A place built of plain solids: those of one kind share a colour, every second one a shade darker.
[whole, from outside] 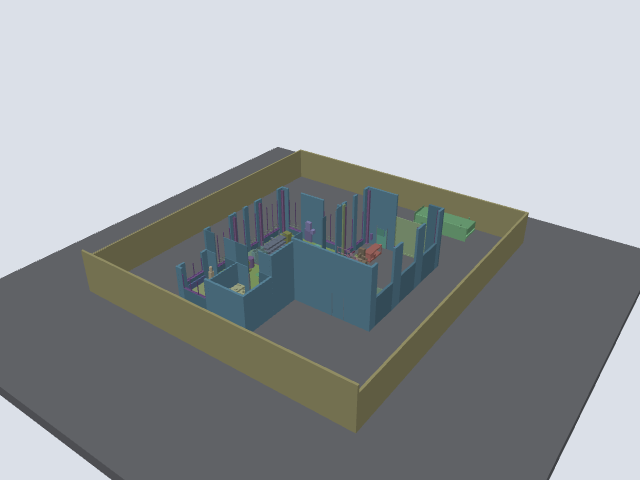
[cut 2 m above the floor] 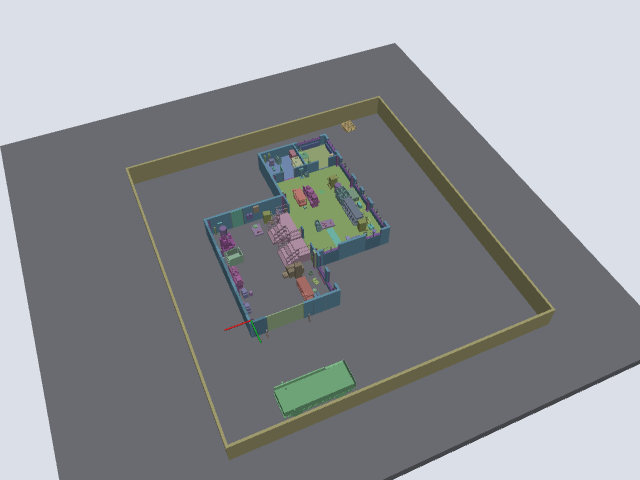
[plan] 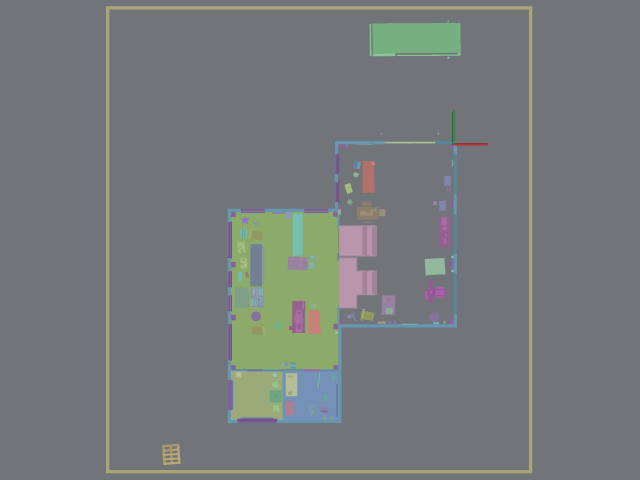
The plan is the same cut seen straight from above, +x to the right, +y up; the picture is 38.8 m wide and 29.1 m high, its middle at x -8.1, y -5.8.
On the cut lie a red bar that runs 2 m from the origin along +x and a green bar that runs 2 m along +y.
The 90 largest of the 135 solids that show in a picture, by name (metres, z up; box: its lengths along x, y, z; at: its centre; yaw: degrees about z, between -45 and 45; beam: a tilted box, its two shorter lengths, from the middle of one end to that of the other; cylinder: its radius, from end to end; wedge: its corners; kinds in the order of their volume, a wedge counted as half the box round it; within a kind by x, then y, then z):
{
 "yard_bound_1": {"box": [0.2, 28.32, 3.2], "at": [-20.97, -5.78, 1.55]},
 "yard_bound_2": {"box": [25.84, 0.2, 3.9], "at": [-8.15, -19.84, 1.9]},
 "yard_bound_3": {"box": [25.84, 0.2, 3.2], "at": [-8.15, 8.28, 1.55]},
 "yard_bound_4": {"box": [0.2, 28.32, 3.2], "at": [4.67, -5.78, 1.55]},
 "raised_floor_hall_1": {"box": [6.63, 9.73, 0.9], "at": [-10.25, -8.9, 0.4]},
 "wall_1": {"box": [0.2, 0.81, 3.6], "at": [-13.6, -16.5, 1.75]},
 "wall_2": {"box": [0.2, 1.81, 1.9], "at": [-13.6, -15.2, 0.9]},
 "wall_3": {"box": [0.2, 0.61, 3.6], "at": [-13.6, -14.0, 1.75]},
 "wall_4": {"box": [0.2, 0.61, 5.4], "at": [-13.6, -13.4, 2.65]},
 "wall_5": {"box": [0.2, 2.21, 1.5], "at": [-13.6, -12.0, 0.7]},
 "wall_6": {"box": [0.2, 0.81, 5.4], "at": [-13.6, -10.5, 2.65]},
 "wall_7": {"box": [0.2, 0.51, 5.4], "at": [-13.6, -8.9, 2.65]},
 "wall_8": {"box": [0.2, 0.81, 5.4], "at": [-13.6, -7.3, 2.65]},
 "wall_9": {"box": [0.2, 2.21, 1.5], "at": [-13.6, -5.8, 0.7]},
 "wall_10": {"box": [0.2, 0.81, 5.4], "at": [-13.6, -4.3, 2.65]},
 "wall_11": {"box": [0.61, 0.2, 3.6], "at": [-13.4, -16.8, 1.75]},
 "wall_12": {"box": [0.81, 0.2, 5.4], "at": [-13.3, -4.0, 2.65]},
 "wall_13": {"box": [0.95, 0.06, 3.6], "at": [-13.03, -13.73, 1.75]},
 "wall_14": {"box": [0.95, 0.06, 5.4], "at": [-13.03, -13.67, 2.65]},
 "wall_15": {"box": [1.46, 0.2, 1.5], "at": [-12.18, -4.0, 0.7]},
 "wall_16": {"box": [2.41, 0.2, 1.8], "at": [-11.9, -16.8, 0.85]},
 "wall_17": {"box": [1.25, 0.06, 3.6], "at": [-10.93, -13.73, 1.75]},
 "wall_18": {"box": [1.31, 0.06, 5.4], "at": [-10.89, -13.67, 2.65]},
 "wall_19": {"box": [0.41, 0.2, 3.6], "at": [-10.5, -16.8, 1.75]},
 "wall_20": {"box": [0.06, 3.0, 3.6], "at": [-10.33, -15.2, 1.75]},
 "wall_21": {"box": [0.06, 3.0, 3.6], "at": [-10.27, -15.2, 1.75]},
 "wall_22": {"box": [2.41, 0.2, 5.4], "at": [-10.25, -4.0, 2.65]},
 "wall_23": {"box": [1.22, 0.06, 5.4], "at": [-9.75, -13.67, 2.65]},
 "wall_24": {"box": [1.16, 0.06, 3.6], "at": [-9.72, -13.73, 1.75]},
 "wall_25": {"box": [3.5, 0.2, 3.6], "at": [-8.55, -16.8, 1.75]},
 "wall_26": {"box": [1.46, 0.2, 1.5], "at": [-8.32, -4.0, 0.7]},
 "wall_27": {"box": [1.05, 0.06, 3.6], "at": [-7.53, -13.73, 1.75]},
 "wall_28": {"box": [1.05, 0.06, 5.4], "at": [-7.53, -13.67, 2.65]},
 "wall_29": {"box": [0.61, 0.2, 5.4], "at": [-7.3, -4.0, 2.65]},
 "wall_30": {"box": [0.2, 0.61, 5.65], "at": [-7.1, -3.8, 2.77]},
 "wall_31": {"box": [0.2, 0.51, 5.65], "at": [-7.1, -2.05, 2.77]},
 "wall_32": {"box": [0.2, 0.81, 5.65], "at": [-7.1, -0.2, 2.77]},
 "wall_33": {"box": [0.06, 1.0, 5.4], "at": [-7.03, -4.6, 2.65]},
 "wall_34": {"box": [0.06, 1.15, 5.65], "at": [-6.97, -10.32, 2.77]},
 "wall_35": {"box": [0.06, 0.45, 5.65], "at": [-6.97, -6.83, 2.77]},
 "wall_36": {"box": [0.06, 1.06, 5.65], "at": [-6.97, -4.57, 2.77]},
 "wall_37": {"box": [0.2, 3.2, 3.6], "at": [-6.9, -15.3, 1.75]},
 "wall_38": {"box": [0.2, 2.8, 5.4], "at": [-6.9, -12.3, 2.65]},
 "wall_39": {"box": [3.06, 0.2, 5.65], "at": [-5.67, 0.1, 2.77]},
 "wall_40": {"box": [7.2, 0.2, 5.65], "at": [-3.4, -11.0, 2.77]},
 "wall_41": {"box": [1.36, 0.2, 5.65], "at": [-0.47, 0.1, 2.77]},
 "wall_42": {"box": [0.2, 0.81, 5.65], "at": [0.1, -10.7, 2.77]},
 "wall_43": {"box": [0.2, 2.46, 2.65], "at": [0.1, -9.07, 1.27]},
 "wall_44": {"box": [0.2, 1.21, 5.65], "at": [0.1, -7.25, 2.77]},
 "wall_45": {"box": [0.2, 2.41, 2.65], "at": [0.1, -5.45, 1.27]},
 "wall_46": {"box": [0.2, 1.21, 5.65], "at": [0.1, -3.65, 2.77]},
 "wall_47": {"box": [0.2, 2.46, 2.65], "at": [0.1, -1.82, 1.27]},
 "wall_48": {"box": [0.2, 0.81, 5.65], "at": [0.1, -0.2, 2.77]},
 "raised_floor_crib_1": {"box": [3.43, 3.13, 0.9], "at": [-8.65, -15.2, 0.4]},
 "raised_floor_mess_1": {"box": [3.33, 3.13, 0.9], "at": [-11.9, -15.2, 0.4]},
 "beyond_van_1": {"box": [1.36, 0.16, 1.0], "at": [-4.22, 5.42, 0.79], "yaw": 0.3},
 "beyond_van_2": {"box": [5.29, 1.81, 0.65], "at": [-2.27, 6.44, 0.97], "yaw": 0.3},
 "beyond_van_3": {"box": [3.79, 0.08, 1.48], "at": [-1.55, 5.4, 0.68], "yaw": 0.3},
 "door_landing_1": {"box": [1.1, 3.1, 0.9], "at": [-6.39, -8.4, 0.4]},
 "door_landing_2": {"box": [1.1, 1.9, 0.9], "at": [-6.39, -5.85, 0.4]},
 "door_landing_3": {"box": [0.32, 1.5, 0.73], "at": [-5.7, -8.4, 0.32]},
 "door_landing_4": {"box": [0.32, 1.9, 0.73], "at": [-5.7, -5.85, 0.32]},
 "door_landing_5": {"box": [0.32, 1.5, 0.56], "at": [-5.4, -8.4, 0.23]},
 "door_landing_6": {"box": [0.32, 1.9, 0.56], "at": [-5.4, -5.85, 0.23]},
 "door_landing_7": {"box": [0.32, 1.5, 0.39], "at": [-5.1, -8.4, 0.14]},
 "door_landing_8": {"box": [0.32, 1.9, 0.39], "at": [-5.1, -5.85, 0.14]},
 "wheelie_bin_1": {"box": [0.62, 0.51, 1.12], "at": [-11.92, -5.53, 1.36], "yaw": -5.6},
 "wheelie_bin_2": {"box": [0.62, 0.51, 1.12], "at": [-11.9, -11.28, 1.36], "yaw": 0.3},
 "wheelie_bin_3": {"box": [0.62, 0.51, 1.12], "at": [-5.15, -10.4, 0.51], "yaw": -10.6},
 "centre_lathe_1": {"box": [0.43, 0.55, 0.66], "at": [-9.4, -9.79, 1.73]},
 "centre_lathe_2": {"box": [0.8, 1.96, 0.15], "at": [-9.38, -10.47, 1.36]},
 "centre_lathe_3": {"box": [0.4, 1.93, 0.38], "at": [-9.37, -10.45, 1.54]},
 "centre_lathe_4": {"box": [0.59, 1.73, 0.23], "at": [-0.55, -5.32, 0.74]},
 "surface_grinder_1": {"box": [0.56, 0.28, 1.72], "at": [-5.26, -3.62, 0.81]},
 "surface_grinder_2": {"box": [1.29, 0.76, 0.62], "at": [-5.21, -4.19, 0.45]},
 "roller_shutter_1": {"box": [2.86, 0.06, 3.55], "at": [-2.65, 0.12, 1.73]},
 "pallet_1": {"box": [0.8, 1.2, 0.19], "at": [-11.9, -9.3, 0.9], "yaw": 1.4},
 "pallet_2": {"box": [1.2, 0.8, 0.19], "at": [-9.45, -7.22, 0.9], "yaw": -3.0},
 "pallet_3": {"box": [0.8, 1.2, 0.19], "at": [-3.95, -9.75, 0.05], "yaw": -2.1},
 "bar_rack_1": {"box": [0.71, 2.55, 0.15], "at": [-11.97, -7.33, 1.75]},
 "bar_rack_2": {"box": [0.57, 2.46, 0.16], "at": [-11.9, -7.34, 1.34]},
 "fitters_bench_1": {"box": [0.65, 1.4, 0.22], "at": [-8.46, -10.78, 0.91]},
 "fitters_bench_2": {"box": [0.58, 1.78, 0.13], "at": [-5.24, -2.05, 0.83]},
 "fitters_bench_3": {"box": [0.73, 1.93, 0.11], "at": [-5.17, -1.97, 0.84]},
 "drum_1": {"cylinder": 0.3, "from": [-11.97, -10.43, 0.85], "to": [-11.97, -10.43, 1.72]},
 "drum_2": {"cylinder": 0.3, "from": [-1.18, -10.47, 0.0], "to": [-1.18, -10.47, 0.87]},
 "pallet_stack_1": {"box": [0.78, 1.18, 0.48], "at": [-12.84, -9.29, 1.04], "yaw": -0.1},
 "pier_1": {"box": [0.17, 0.34, 5.65], "at": [-6.92, -4.1, 2.77]},
 "roll_cab_1": {"box": [0.46, 0.85, 0.72], "at": [-9.95, -16.01, 1.32]},
 "stillage_1": {"box": [1.2, 1.0, 0.22], "at": [-1.12, -7.42, 0.06], "yaw": 3.2}
}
